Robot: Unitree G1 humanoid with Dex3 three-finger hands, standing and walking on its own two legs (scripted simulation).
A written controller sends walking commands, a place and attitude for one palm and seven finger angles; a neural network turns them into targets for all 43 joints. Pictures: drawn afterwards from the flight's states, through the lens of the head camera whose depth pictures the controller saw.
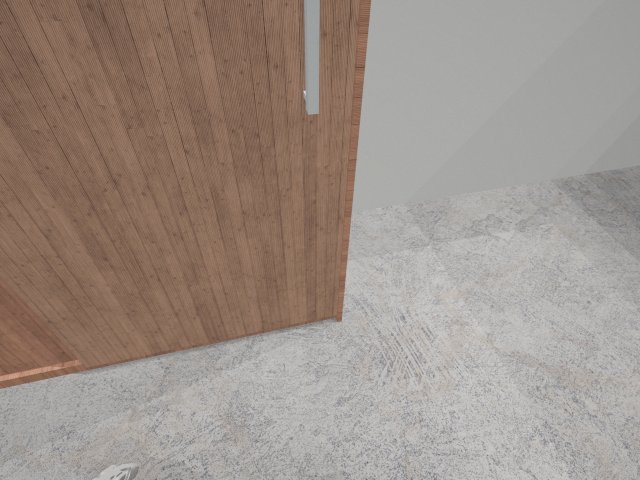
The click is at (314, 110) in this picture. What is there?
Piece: wardrobe's sliding door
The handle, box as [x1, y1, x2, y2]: [303, 0, 319, 114]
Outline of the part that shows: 319,0 304,0 306,90 303,91 303,96 306,101 306,110 308,114 318,113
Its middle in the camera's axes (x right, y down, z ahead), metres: -0.02 -0.36 +0.66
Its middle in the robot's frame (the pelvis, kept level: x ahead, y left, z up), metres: +0.75 +0.07 +0.25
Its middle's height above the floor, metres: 1.02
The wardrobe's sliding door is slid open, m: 0.00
